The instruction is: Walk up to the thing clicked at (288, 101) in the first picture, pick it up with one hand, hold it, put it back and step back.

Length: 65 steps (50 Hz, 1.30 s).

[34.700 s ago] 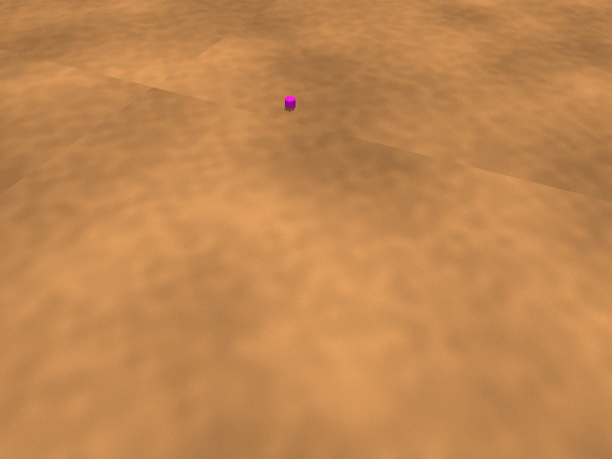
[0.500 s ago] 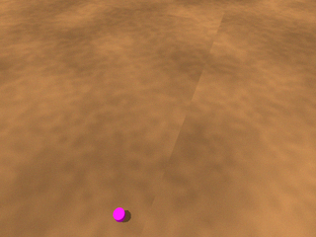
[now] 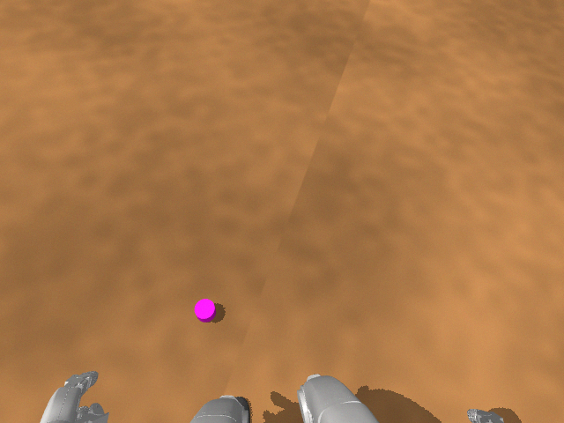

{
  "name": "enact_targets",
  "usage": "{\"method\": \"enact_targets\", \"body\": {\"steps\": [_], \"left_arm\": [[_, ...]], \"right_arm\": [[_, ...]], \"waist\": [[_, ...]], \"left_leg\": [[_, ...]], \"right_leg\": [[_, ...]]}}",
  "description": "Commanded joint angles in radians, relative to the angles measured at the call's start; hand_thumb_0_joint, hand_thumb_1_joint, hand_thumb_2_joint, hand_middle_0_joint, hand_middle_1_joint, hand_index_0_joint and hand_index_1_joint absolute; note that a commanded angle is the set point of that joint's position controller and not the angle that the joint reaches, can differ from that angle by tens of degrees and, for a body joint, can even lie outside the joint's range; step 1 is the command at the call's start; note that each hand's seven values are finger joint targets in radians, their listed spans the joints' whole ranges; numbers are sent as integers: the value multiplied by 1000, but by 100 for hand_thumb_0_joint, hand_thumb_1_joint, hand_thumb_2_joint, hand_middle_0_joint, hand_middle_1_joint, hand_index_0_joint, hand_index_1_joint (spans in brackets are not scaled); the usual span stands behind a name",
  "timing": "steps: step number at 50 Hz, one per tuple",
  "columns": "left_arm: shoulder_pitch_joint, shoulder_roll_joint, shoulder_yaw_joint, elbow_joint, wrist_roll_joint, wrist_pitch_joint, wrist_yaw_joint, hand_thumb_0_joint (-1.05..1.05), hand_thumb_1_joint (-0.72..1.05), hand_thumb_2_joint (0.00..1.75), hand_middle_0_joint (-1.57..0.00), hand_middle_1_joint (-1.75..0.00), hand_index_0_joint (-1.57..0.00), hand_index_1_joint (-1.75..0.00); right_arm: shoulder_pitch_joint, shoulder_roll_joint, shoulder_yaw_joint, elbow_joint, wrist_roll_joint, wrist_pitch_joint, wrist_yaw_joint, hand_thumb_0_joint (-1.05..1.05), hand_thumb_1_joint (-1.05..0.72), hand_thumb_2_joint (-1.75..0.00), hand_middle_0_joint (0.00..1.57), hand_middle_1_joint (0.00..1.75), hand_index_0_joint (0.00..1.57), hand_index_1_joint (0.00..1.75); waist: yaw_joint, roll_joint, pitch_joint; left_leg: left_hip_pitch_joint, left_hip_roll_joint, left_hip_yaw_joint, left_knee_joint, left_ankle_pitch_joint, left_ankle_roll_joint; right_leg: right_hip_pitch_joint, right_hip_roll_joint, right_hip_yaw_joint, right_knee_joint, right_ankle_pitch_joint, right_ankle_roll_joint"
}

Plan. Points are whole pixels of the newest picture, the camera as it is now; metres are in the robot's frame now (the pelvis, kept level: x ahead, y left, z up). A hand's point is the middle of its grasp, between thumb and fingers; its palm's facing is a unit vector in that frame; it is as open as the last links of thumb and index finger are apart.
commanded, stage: step back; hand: left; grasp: from above
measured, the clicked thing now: (205, 310) +0.45 +0.21 -0.74
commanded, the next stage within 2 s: none
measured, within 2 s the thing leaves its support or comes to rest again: neither
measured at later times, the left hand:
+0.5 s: hand out of the picture -0.01 +0.24 -0.13, palm faces -0.04 -0.91 -0.42, open 7.4 cm
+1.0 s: hand out of the picture -0.20 +0.26 -0.17, palm faces -0.07 -0.92 -0.39, open 7.4 cm
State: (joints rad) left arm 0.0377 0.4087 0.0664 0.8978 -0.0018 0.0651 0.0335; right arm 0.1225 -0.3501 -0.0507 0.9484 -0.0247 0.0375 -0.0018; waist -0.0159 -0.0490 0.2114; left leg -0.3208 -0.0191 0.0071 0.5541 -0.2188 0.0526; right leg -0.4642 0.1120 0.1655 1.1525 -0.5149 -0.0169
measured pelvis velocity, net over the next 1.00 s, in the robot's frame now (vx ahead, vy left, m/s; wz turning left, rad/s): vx -0.29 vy -0.01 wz -0.09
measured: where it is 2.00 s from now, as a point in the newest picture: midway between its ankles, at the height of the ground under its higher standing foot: outside the picture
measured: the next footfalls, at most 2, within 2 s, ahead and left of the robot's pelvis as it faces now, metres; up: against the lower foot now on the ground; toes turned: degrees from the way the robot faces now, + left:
right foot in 0.24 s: -0.05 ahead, -0.13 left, +0.00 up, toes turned -2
left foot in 0.62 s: -0.15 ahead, +0.10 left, +0.00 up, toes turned -3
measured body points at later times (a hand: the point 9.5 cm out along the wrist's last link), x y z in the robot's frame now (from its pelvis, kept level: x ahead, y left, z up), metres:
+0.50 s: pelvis -0.12 -0.02 +0.00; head -0.07 -0.04 +0.44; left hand -0.01 +0.29 -0.10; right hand -0.06 -0.34 -0.13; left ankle -0.16 +0.12 -0.67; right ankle -0.09 -0.13 -0.73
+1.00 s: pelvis -0.29 -0.01 -0.01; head -0.22 +0.00 +0.43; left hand -0.19 +0.30 -0.14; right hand -0.16 -0.33 -0.11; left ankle -0.19 +0.11 -0.73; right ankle -0.34 -0.15 -0.72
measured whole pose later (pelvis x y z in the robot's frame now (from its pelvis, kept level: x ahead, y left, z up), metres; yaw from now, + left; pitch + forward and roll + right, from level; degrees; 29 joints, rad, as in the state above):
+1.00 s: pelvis -0.29 -0.01 -0.01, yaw -5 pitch -2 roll +0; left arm 0.19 0.40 0.09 0.84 0.02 0.06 0.01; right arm 0.07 -0.37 -0.04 0.80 -0.03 0.02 -0.01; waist 0.03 -0.03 0.20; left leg -0.40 0.03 0.03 0.61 -0.18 0.01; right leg -0.26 0.02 0.09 0.77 -0.47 0.03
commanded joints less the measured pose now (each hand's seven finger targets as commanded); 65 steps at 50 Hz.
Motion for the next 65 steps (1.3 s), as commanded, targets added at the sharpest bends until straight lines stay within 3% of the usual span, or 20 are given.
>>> {"method": "enact_targets", "body": {"steps": [1, 6, 11, 13, 14, 15, 19, 27, 30, 31, 33, 34, 37, 44, 49, 51, 53, 54, 58, 65], "left_arm": [[98, 160, 49, -50, 16, -14, 2, 0, 90, 90, -20, -30, -20, -30], [113, 153, 58, -78, 18, -27, -9, 0, 90, 90, -20, -30, -20, -30], [300, 139, 71, -6, 31, -39, -23, 0, 90, 90, -20, -30, -20, -30], [242, 252, 97, -53, 46, -52, -22, 0, 90, 90, -20, -30, -20, -30], [156, 338, 109, -100, 48, -47, -22, 0, 90, 90, -20, -30, -20, -30], [75, 314, 107, -132, 49, -50, -17, 0, 90, 90, -20, -30, -20, -30], [-1, 185, 86, -162, 37, -55, -11, 0, 90, 90, -20, -30, -20, -30], [148, 179, 76, -182, 33, -35, 0, 0, 90, 90, -20, -30, -20, -30], [100, 192, 65, -202, 17, -16, -10, 0, 90, 90, -20, -30, -20, -30], [105, 158, 57, -212, 15, -11, -14, 0, 90, 90, -20, -30, -20, -30], [21, 166, 78, -225, 16, -16, -1, 0, 90, 90, -20, -30, -20, -30], [10, 187, 80, -216, 26, -15, 3, 0, 90, 90, -20, -30, -20, -30], [133, 154, 75, -158, 3, -13, -8, 0, 90, 90, -20, -30, -20, -30], [127, 135, 64, -166, 20, -33, -10, 0, 90, 90, -20, -30, -20, -30], [245, 140, 67, -100, 24, -39, -21, 0, 90, 90, -20, -30, -20, -30], [324, 157, 77, -57, 35, -43, -23, 0, 90, 90, -20, -30, -20, -30], [247, 294, 112, -107, 47, -43, -30, 0, 90, 90, -20, -30, -20, -30], [157, 366, 120, -148, 57, -42, -26, 0, 90, 90, -20, -30, -20, -30], [-10, 200, 89, -188, 47, -49, -13, 0, 90, 90, -20, -30, -20, -30], [154, 177, 83, -191, 50, -29, 5, 0, 90, 90, -20, -30, -20, -30]], "right_arm": [[22, -241, -68, -112, 2, -37, -32, 0, -90, -90, 20, 30, 20, 30], [46, -268, -72, -129, -2, -31, -30, 0, -90, -90, 20, 30, 20, 30], [-57, -282, -65, -153, 11, -10, -21, 0, -90, -90, 20, 30, 20, 30], [-41, -204, -41, -165, 23, -6, -15, 0, -90, -90, 20, 30, 20, 30], [-75, -218, -56, -161, 20, -1, -29, 0, -90, -90, 20, 30, 20, 30], [-40, -247, -68, -138, 15, 0, -32, 0, -90, -90, 20, 30, 20, 30], [74, -207, -40, -88, 35, -8, -28, 0, -90, -90, 20, 30, 20, 30], [75, -198, -30, -130, 18, -33, -34, 0, -90, -90, 20, 30, 20, 30], [162, -209, -48, -94, 2, -37, -27, 0, -90, -90, 20, 30, 20, 30], [150, -256, -63, -100, -10, -39, -26, 0, -90, -90, 20, 30, 20, 30], [71, -419, -91, -138, -15, -34, -16, 0, -90, -90, 20, 30, 20, 30], [30, -391, -91, -143, -18, -41, -24, 0, -90, -90, 20, 30, 20, 30], [-58, -270, -52, -168, -17, -45, -31, 0, -90, -90, 20, 30, 20, 30], [70, -255, -67, -169, 2, -37, -33, 0, -90, -90, 20, 30, 20, 30], [-11, -302, -77, -207, -2, -13, -22, 0, -90, -90, 20, 30, 20, 30], [-56, -284, -72, -210, 11, 1, -20, 0, -90, -90, 20, 30, 20, 30], [-67, -196, -51, -239, 20, -2, -25, 0, -90, -90, 20, 30, 20, 30], [-78, -235, -66, -226, 13, 3, -40, 0, -90, -90, 20, 30, 20, 30], [71, -221, -56, -148, 28, -6, -27, 0, -90, -90, 20, 30, 20, 30], [67, -181, -33, -172, 5, -37, -40, 0, -90, -90, 20, 30, 20, 30]], "waist": [[-5, 144, -299], [-26, 178, -294], [53, 185, -319], [34, -156, -232], [74, -232, -169], [40, -203, -109], [-30, -99, -154], [62, -156, -299], [8, -98, -292], [14, 12, -287], [-44, 319, -216], [-32, 255, -178], [58, 156, -178], [-27, 203, -271], [13, 274, -324], [54, 222, -329], [57, -171, -221], [90, -262, -165], [-26, -96, -158], [73, -174, -278]], "left_leg": [[298, 270, -237, -102, 472, 182], [314, 306, -247, -85, 413, 209], [63, 248, -183, -23, 146, 97], [-209, 8, -53, 224, -225, -31], [-139, -84, -97, 480, -408, -60], [-75, -53, -157, 604, -378, -64], [-147, -131, -171, 647, -213, -63], [-101, -2, -67, 111, -271, -62], [121, 0, -28, -160, 63, -35], [174, 106, -176, -180, 115, -4], [-1, 429, -572, -263, 271, 244], [-58, 439, -580, -260, 248, 266], [49, 249, -238, -167, 403, 146], [353, 261, -218, -69, 463, 204], [192, 260, -213, -55, 299, 151], [42, 215, -195, -8, 144, 75], [-249, -68, -80, 292, -290, -43], [-148, -61, -134, 536, -395, -67], [-130, -120, -169, 664, -221, -56], [-161, -7, -60, 148, -294, -72]], "right_leg": [[-23, -34, 3, -13, 8, 40], [34, -84, -61, -276, -13, 42], [333, -97, -137, -696, 262, -19], [327, -351, 292, -836, 244, -123], [65, -517, 431, -900, 248, -297], [-59, -527, 430, -913, 241, -305], [151, -275, 24, -786, 539, -137], [506, -350, 53, -602, 794, -187], [313, -293, -2, -532, 624, -107], [192, -233, -26, -483, 437, -64], [48, -23, -49, -106, -138, 13], [64, -40, 33, 21, -123, 7], [-17, 9, 47, 139, 19, -7], [-38, -44, -35, -184, -5, 67], [213, -90, -140, -562, 126, 26], [347, -102, -129, -717, 282, -18], [266, -386, 302, -846, 156, -157], [4, -545, 439, -917, 153, -296], [82, -301, 17, -766, 460, -156], [509, -345, 25, -589, 769, -176]]}}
